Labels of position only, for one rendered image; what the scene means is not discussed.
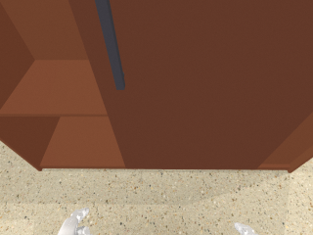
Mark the robot right hand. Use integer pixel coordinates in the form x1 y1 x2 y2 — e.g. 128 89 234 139
234 222 258 235

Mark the robot left hand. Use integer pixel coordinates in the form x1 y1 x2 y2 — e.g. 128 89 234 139
58 208 93 235

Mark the handle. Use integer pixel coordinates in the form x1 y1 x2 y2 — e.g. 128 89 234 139
95 0 125 90

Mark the wardrobe door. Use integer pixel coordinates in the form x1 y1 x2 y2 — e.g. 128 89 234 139
68 0 313 170
262 112 313 165

